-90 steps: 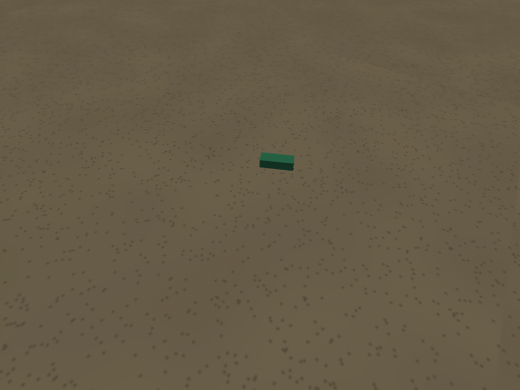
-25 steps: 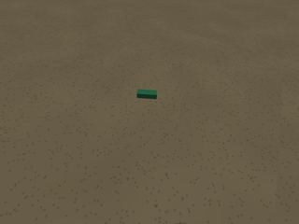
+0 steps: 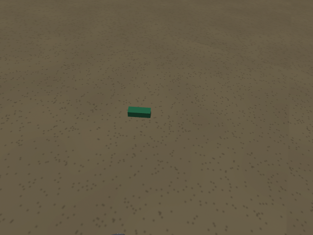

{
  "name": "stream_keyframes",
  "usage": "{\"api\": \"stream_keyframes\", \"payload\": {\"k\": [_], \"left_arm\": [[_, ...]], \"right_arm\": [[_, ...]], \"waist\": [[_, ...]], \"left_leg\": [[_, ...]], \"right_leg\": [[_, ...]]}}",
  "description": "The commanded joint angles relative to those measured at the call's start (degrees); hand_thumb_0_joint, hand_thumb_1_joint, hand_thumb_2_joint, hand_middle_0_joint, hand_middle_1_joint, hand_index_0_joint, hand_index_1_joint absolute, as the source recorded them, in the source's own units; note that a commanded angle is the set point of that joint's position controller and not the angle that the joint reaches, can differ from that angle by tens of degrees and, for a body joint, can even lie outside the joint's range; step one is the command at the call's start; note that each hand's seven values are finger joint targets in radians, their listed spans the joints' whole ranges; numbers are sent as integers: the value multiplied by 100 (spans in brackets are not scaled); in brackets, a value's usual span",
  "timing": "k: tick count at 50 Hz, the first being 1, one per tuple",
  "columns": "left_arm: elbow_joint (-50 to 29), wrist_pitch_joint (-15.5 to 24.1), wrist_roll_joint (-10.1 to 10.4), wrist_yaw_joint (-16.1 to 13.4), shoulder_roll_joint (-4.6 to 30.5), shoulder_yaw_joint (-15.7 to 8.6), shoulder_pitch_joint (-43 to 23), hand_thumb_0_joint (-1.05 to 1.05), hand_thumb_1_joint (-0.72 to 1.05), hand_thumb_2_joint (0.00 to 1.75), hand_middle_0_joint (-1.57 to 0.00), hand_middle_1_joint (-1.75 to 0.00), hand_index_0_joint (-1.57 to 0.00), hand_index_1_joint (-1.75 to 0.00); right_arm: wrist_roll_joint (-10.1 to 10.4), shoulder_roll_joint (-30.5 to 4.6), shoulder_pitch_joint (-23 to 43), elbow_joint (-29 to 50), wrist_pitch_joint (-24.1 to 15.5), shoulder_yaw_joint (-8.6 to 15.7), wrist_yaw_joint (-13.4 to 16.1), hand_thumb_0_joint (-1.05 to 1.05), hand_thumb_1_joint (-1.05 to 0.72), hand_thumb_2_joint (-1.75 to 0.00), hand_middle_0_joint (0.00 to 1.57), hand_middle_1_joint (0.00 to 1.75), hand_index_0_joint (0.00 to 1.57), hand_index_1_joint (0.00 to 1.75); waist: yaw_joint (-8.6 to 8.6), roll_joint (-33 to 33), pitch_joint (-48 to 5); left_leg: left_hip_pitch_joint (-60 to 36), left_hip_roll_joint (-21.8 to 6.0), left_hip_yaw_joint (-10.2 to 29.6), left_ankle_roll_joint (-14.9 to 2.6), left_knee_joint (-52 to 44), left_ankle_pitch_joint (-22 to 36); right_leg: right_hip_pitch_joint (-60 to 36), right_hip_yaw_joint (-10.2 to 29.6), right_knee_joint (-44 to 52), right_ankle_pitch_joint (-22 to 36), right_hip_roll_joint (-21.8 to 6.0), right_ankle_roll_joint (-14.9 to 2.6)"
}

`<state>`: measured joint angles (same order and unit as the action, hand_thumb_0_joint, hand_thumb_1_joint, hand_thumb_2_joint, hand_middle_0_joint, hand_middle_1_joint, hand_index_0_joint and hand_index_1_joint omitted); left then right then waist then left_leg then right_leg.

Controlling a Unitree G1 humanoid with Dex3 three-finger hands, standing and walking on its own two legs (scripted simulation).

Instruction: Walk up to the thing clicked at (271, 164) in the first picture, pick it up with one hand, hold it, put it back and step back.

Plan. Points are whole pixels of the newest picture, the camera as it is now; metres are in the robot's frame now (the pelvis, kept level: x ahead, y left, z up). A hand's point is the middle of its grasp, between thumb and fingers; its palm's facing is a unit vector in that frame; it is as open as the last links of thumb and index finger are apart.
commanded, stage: walk up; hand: left
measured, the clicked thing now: (139, 112) +1.17 +0.14 -0.73
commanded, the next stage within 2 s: none
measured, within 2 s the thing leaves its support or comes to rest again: neither
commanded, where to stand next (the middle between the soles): +0.76 -0.09 m, yaw -1 degrees
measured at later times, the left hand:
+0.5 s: hand (96, 166) +0.34 +0.20 -0.11, palm faces -0.06 -0.91 -0.41, open 7.3 cm
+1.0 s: hand (102, 136) +0.48 +0.22 -0.14, palm faces -0.09 -0.94 -0.34, open 7.4 cm
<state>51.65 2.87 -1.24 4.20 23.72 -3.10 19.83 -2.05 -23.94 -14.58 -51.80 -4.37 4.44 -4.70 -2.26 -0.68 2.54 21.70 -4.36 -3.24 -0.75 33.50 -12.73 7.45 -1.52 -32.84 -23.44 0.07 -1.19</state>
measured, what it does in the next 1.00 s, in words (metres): walks ahead: right foot, then left foot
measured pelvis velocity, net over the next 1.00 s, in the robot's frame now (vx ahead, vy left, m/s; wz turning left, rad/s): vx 0.43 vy -0.05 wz -0.05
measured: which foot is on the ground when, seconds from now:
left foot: down 0.00-0.36, up 0.38-0.76, down 0.78-1.00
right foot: down 0.00-0.02, up 0.04-0.34, down 0.36-0.80, up 0.82-1.00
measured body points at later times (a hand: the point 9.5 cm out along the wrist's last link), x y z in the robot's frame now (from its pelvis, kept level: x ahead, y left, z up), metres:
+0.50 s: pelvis +0.22 -0.07 +0.00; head +0.23 -0.09 +0.45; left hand +0.34 +0.25 -0.08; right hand +0.25 -0.40 -0.13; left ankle +0.19 +0.08 -0.66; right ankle +0.28 -0.18 -0.73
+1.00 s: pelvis +0.43 -0.05 +0.01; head +0.44 -0.03 +0.46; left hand +0.48 +0.27 -0.12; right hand +0.50 -0.38 -0.08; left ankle +0.46 +0.06 -0.73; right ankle +0.47 -0.21 -0.67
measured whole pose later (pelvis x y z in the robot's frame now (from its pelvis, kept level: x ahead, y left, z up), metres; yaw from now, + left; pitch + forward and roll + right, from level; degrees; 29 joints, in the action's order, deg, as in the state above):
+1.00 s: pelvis +0.43 -0.05 +0.01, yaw -3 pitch -3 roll +1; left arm 50.9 2.9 -0.2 3.1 25.3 -2.6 19.0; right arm -0.5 -22.6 -16.6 -46.9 -5.5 2.1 -3.0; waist -0.3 -3.6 4.1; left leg 12.5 -1.7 -5.7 -1.5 28.9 -13.7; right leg 27.5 0.0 -54.9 -18.9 -5.1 -1.3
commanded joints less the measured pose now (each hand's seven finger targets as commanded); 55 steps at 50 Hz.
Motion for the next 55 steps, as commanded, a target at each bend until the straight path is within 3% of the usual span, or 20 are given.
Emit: {"api": "stream_keyframes", "payload": {"k": [1,2,7,11,16,17,18,19,21,25,29,34,37,38,39,40,41,45,49,55], "left_arm": [[-694,165,78,-148,867,-202,-178,0,90,90,-20,-30,-20,-30],[-636,157,10,-215,1422,-272,-384,0,90,90,-20,-30,-20,-30],[-368,174,102,-54,1257,-291,-219,0,90,90,-20,-30,-20,-30],[-630,151,40,98,1066,-291,-850,0,90,90,-20,-30,-20,-30],[-309,148,26,53,1253,-467,-124,0,90,90,-20,-30,-20,-30],[-177,178,23,-8,1477,-587,447,0,90,90,-20,-30,-20,-30],[-191,223,4,-102,1990,-756,966,0,90,90,-20,-30,-20,-30],[-398,243,80,-120,2258,-708,720,0,90,90,-20,-30,-20,-30],[-604,221,178,-168,1984,-608,-51,0,90,90,-20,-30,-20,-30],[-662,297,128,-191,1574,-467,-421,0,90,90,-20,-30,-20,-30],[-742,343,63,-183,1596,-487,-205,0,90,90,-20,-30,-20,-30],[-793,324,80,-161,1585,-441,-29,0,90,90,-20,-30,-20,-30],[-862,296,75,-175,1511,-324,-245,0,90,90,-20,-30,-20,-30],[-858,285,92,-191,1300,-238,-129,0,90,90,-20,-30,-20,-30],[-957,278,144,-207,861,-97,11,0,90,90,-20,-30,-20,-30],[-848,218,160,-258,1080,-180,168,0,90,90,-20,-30,-20,-30],[-741,177,84,-312,1548,-245,-35,0,90,90,-20,-30,-20,-30],[-363,145,137,-210,1352,-251,391,0,90,90,-20,-30,-20,-30],[-465,108,72,-78,1136,-269,48,0,90,90,-20,-30,-20,-30],[-457,156,70,-9,1102,-355,-363,0,90,90,-20,-30,-20,-30]], "right_arm": [[-17,-2104,-1354,300,-263,658,301,0,-90,-90,20,30,20,30],[182,-2101,-962,379,-247,646,281,0,-90,-90,20,30,20,30],[161,-1471,-395,561,-269,342,288,0,-90,-90,20,30,20,30],[136,-1621,-453,657,-275,362,265,0,-90,-90,20,30,20,30],[183,-1425,-165,823,-155,270,284,0,-90,-90,20,30,20,30],[171,-1173,-357,823,-139,169,286,0,-90,-90,20,30,20,30],[180,-736,-566,911,-128,17,289,0,-90,-90,20,30,20,30],[203,-1144,-525,896,-78,114,337,0,-90,-90,20,30,20,30],[239,-1474,-287,661,-29,200,355,0,-90,-90,20,30,20,30],[183,-1266,-898,297,8,183,214,0,-90,-90,20,30,20,30],[100,-1130,-289,517,13,197,92,0,-90,-90,20,30,20,30],[94,-983,269,722,-102,189,65,0,-90,-90,20,30,20,30],[110,-1080,-357,535,-141,285,109,0,-90,-90,20,30,20,30],[90,-1282,-840,410,-175,370,166,0,-90,-90,20,30,20,30],[-37,-1785,-1509,356,-195,523,231,0,-90,-90,20,30,20,30],[74,-2112,-1364,568,-196,582,269,0,-90,-90,20,30,20,30],[257,-2059,-1110,600,-159,595,266,0,-90,-90,20,30,20,30],[270,-1467,-411,731,-191,293,301,0,-90,-90,20,30,20,30],[177,-1514,-405,834,-202,302,276,0,-90,-90,20,30,20,30],[205,-1631,-182,936,-140,318,232,0,-90,-90,20,30,20,30]], "waist": [[852,1666,-491],[716,884,-121],[324,921,253],[399,1020,216],[-153,261,-382],[-457,-587,-655],[-618,-1941,-756],[-487,-1613,-672],[-214,-478,47],[207,-884,172],[1,-827,143],[-105,-505,35],[403,-158,-176],[649,343,-472],[891,1664,-967],[810,1492,-774],[742,664,-471],[257,828,82],[315,1016,144],[240,987,250]], "left_leg": [[-3042,-2127,4224,-1080,-2324,-3059],[-2324,-2263,4288,-1447,-2350,-3016],[-1411,-1298,1176,-1175,-1886,36],[-1195,-1170,538,-1168,-1763,596],[-116,-752,-39,-668,-194,464],[336,-387,-326,-495,1212,307],[1391,292,-376,-249,2943,-1290],[1909,396,116,-168,3674,-1885],[1682,-119,779,-199,3802,-1219],[942,-300,513,-71,2607,-624],[893,-220,239,37,1334,-449],[341,54,-94,-27,208,48],[-1417,301,-209,-160,-163,328],[-2240,281,24,-337,-515,-141],[-2970,-1024,1905,-700,-1080,-1068],[-3036,-2121,4166,-1369,-2006,-2139],[-2420,-2168,4015,-1600,-1933,-2121],[-1260,-1226,1525,-1068,-1863,-240],[-1086,-1153,1037,-1321,-1894,-33],[-364,-1050,856,-1088,-1745,-881]], "right_leg": [[3697,348,-3238,-620,533,-219],[3554,998,-3566,-550,43,-260],[2707,527,-2143,353,-549,55],[2068,95,-810,812,-578,53],[-422,-431,-98,1502,-38,-110],[-1213,-135,135,899,-112,-231],[-1710,2032,992,-514,-1359,-615],[-1341,4204,1972,-1249,-2450,-1347],[-195,3300,1933,-1127,-2222,-1502],[695,1520,1783,308,-1497,-1206],[627,1138,1851,172,-1463,-1276],[329,784,1376,1375,-1433,-1092],[1253,435,496,1638,-1276,-814],[1555,54,-607,2044,-894,-642],[2326,-301,-2443,1220,-396,-282],[3349,-58,-3180,-663,177,-176],[3287,548,-3586,-612,-247,-198],[2642,481,-2751,395,-660,-98],[2432,161,-1766,552,-730,94],[1358,-122,-498,1362,-520,21]]}}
